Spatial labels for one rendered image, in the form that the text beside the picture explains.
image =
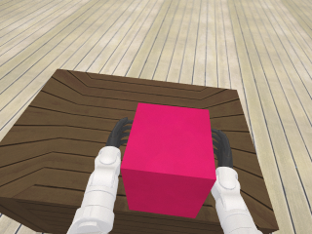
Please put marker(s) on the right robot hand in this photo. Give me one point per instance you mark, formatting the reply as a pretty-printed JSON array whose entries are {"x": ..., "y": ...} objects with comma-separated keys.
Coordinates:
[{"x": 223, "y": 152}]

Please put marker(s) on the left robot hand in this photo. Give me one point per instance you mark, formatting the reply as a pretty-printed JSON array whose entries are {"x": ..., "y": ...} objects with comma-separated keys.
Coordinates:
[{"x": 115, "y": 136}]

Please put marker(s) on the pedestal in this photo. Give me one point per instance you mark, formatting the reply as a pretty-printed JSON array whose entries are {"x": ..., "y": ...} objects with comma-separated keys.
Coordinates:
[{"x": 48, "y": 156}]

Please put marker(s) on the carton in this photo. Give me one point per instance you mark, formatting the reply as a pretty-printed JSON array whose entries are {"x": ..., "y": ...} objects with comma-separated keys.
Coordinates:
[{"x": 168, "y": 167}]

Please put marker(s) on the robot right forearm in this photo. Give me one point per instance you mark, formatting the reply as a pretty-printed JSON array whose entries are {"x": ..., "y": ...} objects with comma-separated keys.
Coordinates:
[{"x": 233, "y": 214}]

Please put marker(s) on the robot left forearm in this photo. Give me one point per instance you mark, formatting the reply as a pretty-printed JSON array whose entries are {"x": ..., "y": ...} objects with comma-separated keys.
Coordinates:
[{"x": 96, "y": 212}]

